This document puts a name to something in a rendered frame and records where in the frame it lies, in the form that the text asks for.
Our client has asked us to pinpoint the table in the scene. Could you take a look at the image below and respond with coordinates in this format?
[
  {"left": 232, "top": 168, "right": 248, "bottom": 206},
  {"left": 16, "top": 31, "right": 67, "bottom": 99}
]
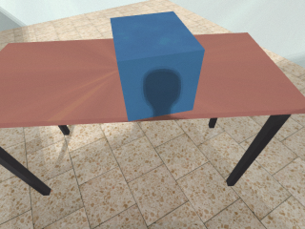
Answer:
[{"left": 0, "top": 32, "right": 305, "bottom": 196}]

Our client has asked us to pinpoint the carton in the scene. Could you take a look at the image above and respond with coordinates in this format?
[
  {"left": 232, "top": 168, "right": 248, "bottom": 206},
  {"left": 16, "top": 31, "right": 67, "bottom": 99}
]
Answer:
[{"left": 110, "top": 11, "right": 205, "bottom": 121}]

